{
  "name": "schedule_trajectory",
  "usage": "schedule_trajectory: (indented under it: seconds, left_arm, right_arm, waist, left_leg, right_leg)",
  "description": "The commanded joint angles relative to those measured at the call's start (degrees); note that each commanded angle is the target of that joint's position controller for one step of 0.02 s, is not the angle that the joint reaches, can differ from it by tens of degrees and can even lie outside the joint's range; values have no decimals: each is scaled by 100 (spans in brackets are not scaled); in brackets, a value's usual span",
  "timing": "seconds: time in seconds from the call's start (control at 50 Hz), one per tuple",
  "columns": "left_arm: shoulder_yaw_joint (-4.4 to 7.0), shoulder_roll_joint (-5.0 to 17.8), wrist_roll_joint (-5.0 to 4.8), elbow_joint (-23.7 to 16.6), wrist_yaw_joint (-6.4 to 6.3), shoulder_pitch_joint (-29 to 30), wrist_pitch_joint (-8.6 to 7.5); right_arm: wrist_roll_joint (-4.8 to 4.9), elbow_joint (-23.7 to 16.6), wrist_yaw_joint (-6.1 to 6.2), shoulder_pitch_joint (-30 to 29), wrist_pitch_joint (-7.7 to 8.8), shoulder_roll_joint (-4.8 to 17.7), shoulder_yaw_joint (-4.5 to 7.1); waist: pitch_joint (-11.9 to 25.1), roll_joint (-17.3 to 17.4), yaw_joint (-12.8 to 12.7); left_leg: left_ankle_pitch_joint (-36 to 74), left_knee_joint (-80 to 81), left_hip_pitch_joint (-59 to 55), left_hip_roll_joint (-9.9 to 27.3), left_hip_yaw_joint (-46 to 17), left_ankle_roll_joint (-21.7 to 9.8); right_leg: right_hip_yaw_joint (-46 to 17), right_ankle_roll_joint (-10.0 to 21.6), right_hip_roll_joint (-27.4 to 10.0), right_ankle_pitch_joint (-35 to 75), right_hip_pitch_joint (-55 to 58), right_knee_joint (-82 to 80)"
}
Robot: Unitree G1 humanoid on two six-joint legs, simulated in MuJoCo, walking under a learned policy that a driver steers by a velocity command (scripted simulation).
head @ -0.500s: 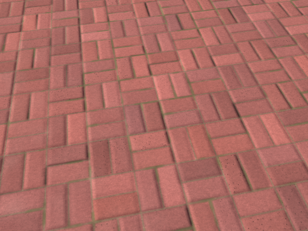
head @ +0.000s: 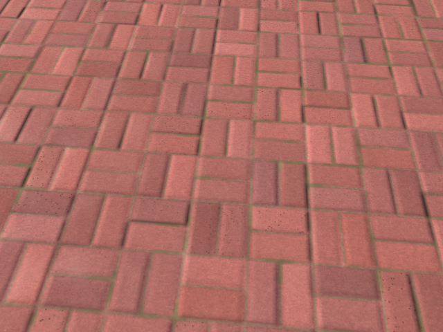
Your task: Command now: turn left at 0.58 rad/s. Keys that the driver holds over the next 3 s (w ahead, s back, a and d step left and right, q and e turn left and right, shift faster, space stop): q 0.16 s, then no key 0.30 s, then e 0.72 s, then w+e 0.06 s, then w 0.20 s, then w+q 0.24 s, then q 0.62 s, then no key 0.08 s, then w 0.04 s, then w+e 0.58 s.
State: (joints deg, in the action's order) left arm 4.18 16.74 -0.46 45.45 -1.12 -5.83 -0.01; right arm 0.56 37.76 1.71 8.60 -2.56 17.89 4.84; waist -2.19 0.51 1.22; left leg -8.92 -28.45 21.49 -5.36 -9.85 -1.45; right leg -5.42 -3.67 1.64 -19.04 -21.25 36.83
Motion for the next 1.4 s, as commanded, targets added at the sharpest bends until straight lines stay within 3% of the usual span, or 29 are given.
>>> schedule_trajectory:
  seconds: [0.02, 0.04, 0.06, 0.08, 0.1, 0.16, 0.26, 0.34, 0.4, 0.42, 0.44, 0.46, 0.48, 0.5, 0.58, 0.64, 0.68, 0.72, 0.88, 0.9, 0.92, 0.94, 0.96, 0.98, 1.02, 1.18, 1.22, 1.26, 1.4]
  left_arm:
    - [188, 591, 1, -197, 67, -502, -165]
    - [279, 953, 91, -180, 44, -682, -156]
    - [387, 1496, 216, -190, 5, -519, -86]
    - [311, 1190, 356, -364, 5, -310, -112]
    - [215, 883, 315, -499, -33, 26, -129]
    - [107, 595, 78, -552, -119, 269, -105]
    - [151, 810, 103, -388, -144, -364, -1]
    - [203, 1034, 17, -347, -26, -287, 31]
    - [138, 951, -111, -221, 14, -237, 41]
    - [78, 800, -105, -83, 33, -519, -2]
    - [-41, 488, 120, -110, 85, -647, -71]
    - [-132, 198, 198, -185, 106, -701, -130]
    - [-112, 428, 192, -147, 79, -394, -106]
    - [-115, 455, 139, -109, 97, -349, -97]
    - [-47, 867, 34, 3, 64, -230, -15]
    - [-22, 782, -22, -15, 39, -248, 6]
    - [9, 700, -44, -44, 47, -303, 69]
    - [90, 685, -99, -88, 64, -348, 172]
    - [110, 613, -92, -239, 273, -729, 266]
    - [167, 710, -65, -194, 263, -944, 258]
    - [316, 1217, -43, -261, 183, -1014, 235]
    - [429, 1944, 82, -471, 140, -1018, 156]
    - [345, 1674, 271, -527, 205, -1191, 9]
    - [293, 1514, 229, -551, 211, -921, -105]
    - [213, 1175, -20, -621, 112, -403, -125]
    - [164, 1082, -30, -789, -75, -588, 0]
    - [169, 1072, -52, -790, -93, -676, 17]
    - [162, 1087, -40, -785, -93, -655, -4]
    - [100, 1072, 7, -610, 13, -876, -135]
  right_arm:
    - [75, -430, 45, -237, -10, 851, 210]
    - [59, -447, 52, -75, -20, 632, 146]
    - [79, -612, 32, 72, 19, 432, 110]
    - [-31, -540, 22, 93, 90, 908, 248]
    - [13, -406, -2, 219, 83, 1148, 358]
    - [18, -199, 7, 413, -71, 779, 303]
    - [35, -514, -22, -165, -15, 376, 95]
    - [12, -507, -72, -129, -17, 365, 20]
    - [-6, -246, -110, 331, -18, 347, 26]
    - [-25, -239, -97, 355, -20, 492, 46]
    - [-59, -277, -39, 480, -31, 821, 90]
    - [-169, -324, -38, 64, -29, 913, 58]
    - [-212, -349, -90, -154, 55, 362, -72]
    - [-257, -238, -124, -270, 129, 168, -146]
    - [-220, -63, -72, -127, 215, 560, -37]
    - [-133, 23, 55, 103, 143, 796, 88]
    - [-154, -22, 109, 67, 114, 757, 109]
    - [-166, -43, 121, -22, 171, 690, 101]
    - [66, 116, 82, -587, 132, 817, 187]
    - [103, 227, 77, -388, 125, 710, 168]
    - [-35, 301, 43, -38, 134, 485, 115]
    - [-280, -84, 59, -453, 153, 207, -6]
    - [-147, -104, 103, -782, 167, 481, 70]
    - [-12, -75, 113, -770, 157, 597, 114]
    - [-64, 129, 191, -617, 138, 730, 192]
    - [-37, 212, 165, -499, 208, 502, 176]
    - [-22, 203, 124, -543, 261, 530, 177]
    - [0, 183, 59, -644, 357, 561, 169]
    - [38, 195, -198, -790, 796, 466, 42]
  waist:
    - [829, 872, -309]
    - [886, 268, -251]
    - [625, -1484, 73]
    - [581, -1449, -71]
    - [517, -990, 64]
    - [277, -790, 56]
    - [495, -992, -366]
    - [584, -1173, -389]
    - [530, -1008, -110]
    - [574, -774, -122]
    - [961, 156, -253]
    - [906, 1236, -502]
    - [867, 837, -267]
    - [752, 771, -352]
    - [146, 587, -172]
    - [181, 632, -83]
    - [243, 911, -11]
    - [224, 741, -22]
    - [643, 691, -351]
    - [678, 472, -407]
    - [617, -726, -271]
    - [580, -2064, -270]
    - [1087, -1105, -632]
    - [792, -812, -449]
    - [441, -470, -226]
    - [521, -678, -236]
    - [500, -746, -301]
    - [304, -956, -356]
    - [143, -866, -607]
  left_leg:
    - [252, 448, -565, 1113, -1622, -719]
    - [-614, -252, 1, 741, -1230, -398]
    - [-2202, -1375, 1201, -279, 8, -36]
    - [-2641, -2801, 1331, -6, 40, 218]
    - [-2271, -3436, 1239, 128, -25, 274]
    - [-1485, -4158, 1475, 236, 203, 559]
    - [-1500, -2702, 1201, 423, 533, 736]
    - [-1546, -1302, 53, 496, 972, 630]
    - [-150, 665, -1010, 380, 1185, 312]
    - [539, 1120, -1657, 547, 899, 132]
    - [2127, 937, -2526, 1436, -141, -112]
    - [2592, 690, -2083, 2143, -731, -849]
    - [1717, 797, -1694, 2009, -566, -1061]
    - [1045, 812, -1537, 1686, -247, -798]
    - [263, 787, -1348, 1171, 262, -197]
    - [899, 765, -1584, 1665, 70, -593]
    - [1369, 874, -1585, 2205, -258, -1060]
    - [2087, 948, -1557, 2677, -392, -1454]
    - [1985, 116, -1411, 2218, 980, -785]
    - [1303, -388, -1135, 2021, 1226, -471]
    - [-250, -1640, -187, 1510, 1767, 79]
    - [-3204, -3146, 1430, 485, 1613, 597]
    - [-3365, -4076, 1457, 475, 643, 532]
    - [-2866, -4252, 1618, 598, 518, 423]
    - [-1858, -3862, 1712, 808, 443, 386]
    - [-904, -2896, 1440, 543, 362, 715]
    - [-730, -2333, 1402, 561, 346, 741]
    - [-617, -1801, 1394, 587, 371, 727]
    - [-597, -462, 524, 609, 666, 440]
  right_leg:
    - [174, 219, -17, 791, 861, -1423]
    - [-525, 522, -886, 895, 1455, -1820]
    - [-1955, 1346, -2043, 1653, 1621, -2102]
    - [-2443, 1928, -2573, 1947, 1208, -2196]
    - [-1893, 1819, -2305, 1968, 1058, -2102]
    - [-695, 1401, -1614, 2002, 1219, -1927]
    - [-322, 1645, -1621, 2720, 1983, -1789]
    - [-171, 1673, -1695, 3126, 1659, -1670]
    - [-51, 1409, -1554, 2979, 1357, -1295]
    - [55, 1054, -1420, 2514, 988, -1164]
    - [450, 557, -1030, 1301, 408, -457]
    - [756, 168, -582, -330, 87, -476]
    - [555, 14, -654, -506, 409, -474]
    - [532, 30, -667, 133, 637, -855]
    - [482, 139, -575, 1175, 472, -948]
    - [582, 115, -422, 729, 2, -327]
    - [620, 98, -389, -749, -391, 796]
    - [351, 65, -562, -1710, -900, 2228]
    - [1072, 250, -321, 305, 557, -180]
    - [1023, 428, -157, 918, 1068, -825]
    - [-125, 785, -770, 2711, 1781, -1375]
    - [-2606, 2047, -2361, 4543, 2111, -1660]
    - [-2780, 2552, -2506, 3852, 2035, -1820]
    - [-2252, 2330, -2224, 3234, 1884, -1844]
    - [-1640, 1713, -1700, 2368, 1708, -1818]
    - [-1511, 1617, -1238, 2191, 1891, -1899]
    - [-1771, 1644, -1134, 392, 1813, -2172]
    - [-2042, 1667, -1144, -702, 1690, -2425]
    - [-2128, 1734, -1159, -745, 1429, -2393]
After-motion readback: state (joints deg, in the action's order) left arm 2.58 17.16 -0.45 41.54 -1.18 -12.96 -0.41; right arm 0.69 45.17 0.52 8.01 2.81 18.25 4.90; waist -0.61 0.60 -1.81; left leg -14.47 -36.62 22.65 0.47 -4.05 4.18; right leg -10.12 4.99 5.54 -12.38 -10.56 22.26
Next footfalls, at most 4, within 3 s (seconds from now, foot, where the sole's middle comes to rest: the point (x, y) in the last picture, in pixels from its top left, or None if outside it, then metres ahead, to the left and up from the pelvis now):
0.04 right None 0.06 -0.13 -0.77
0.42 left None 0.01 0.13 -0.77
0.92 right None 0.04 -0.12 -0.77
1.54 left None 0.17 0.07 -0.77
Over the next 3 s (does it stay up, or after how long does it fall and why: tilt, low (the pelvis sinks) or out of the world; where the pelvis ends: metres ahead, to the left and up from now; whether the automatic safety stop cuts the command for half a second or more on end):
stays up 0.52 -0.08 -0.02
